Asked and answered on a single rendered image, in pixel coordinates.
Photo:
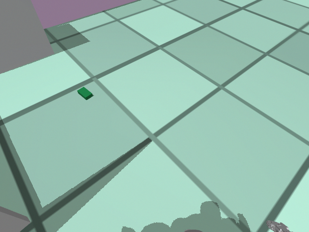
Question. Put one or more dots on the right robot hand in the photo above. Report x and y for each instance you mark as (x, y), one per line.
(277, 227)

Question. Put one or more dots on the small box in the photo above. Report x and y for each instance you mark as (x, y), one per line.
(86, 94)

